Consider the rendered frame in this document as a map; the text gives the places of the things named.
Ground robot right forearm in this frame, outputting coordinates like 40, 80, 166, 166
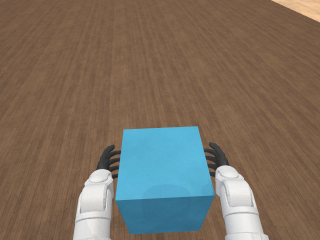
215, 165, 269, 240

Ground carton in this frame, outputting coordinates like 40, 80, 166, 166
115, 126, 215, 235

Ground robot left forearm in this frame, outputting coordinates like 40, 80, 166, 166
73, 169, 114, 240

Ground robot right hand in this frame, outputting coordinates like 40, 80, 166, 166
203, 142, 230, 177

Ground robot left hand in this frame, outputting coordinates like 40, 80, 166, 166
96, 144, 121, 179

